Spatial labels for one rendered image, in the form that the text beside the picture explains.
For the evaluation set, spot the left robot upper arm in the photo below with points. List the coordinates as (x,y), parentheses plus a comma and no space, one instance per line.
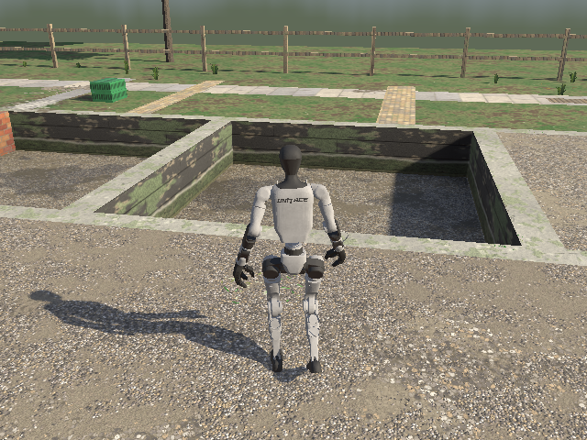
(263,194)

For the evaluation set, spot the left robot forearm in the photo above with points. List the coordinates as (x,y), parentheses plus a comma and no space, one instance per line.
(246,248)

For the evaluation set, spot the right robot forearm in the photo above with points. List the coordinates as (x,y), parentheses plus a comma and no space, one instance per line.
(336,239)

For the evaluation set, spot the robot left hand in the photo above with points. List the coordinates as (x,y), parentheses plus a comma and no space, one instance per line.
(238,274)

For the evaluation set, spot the right robot upper arm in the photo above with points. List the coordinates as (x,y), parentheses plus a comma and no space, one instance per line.
(320,192)

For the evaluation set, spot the right robot foot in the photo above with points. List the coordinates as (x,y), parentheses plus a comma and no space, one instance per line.
(314,366)

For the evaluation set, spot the humanoid robot torso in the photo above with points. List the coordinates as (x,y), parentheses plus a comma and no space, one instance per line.
(293,221)

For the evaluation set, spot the robot right hand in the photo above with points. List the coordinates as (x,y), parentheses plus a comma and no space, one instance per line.
(331,253)

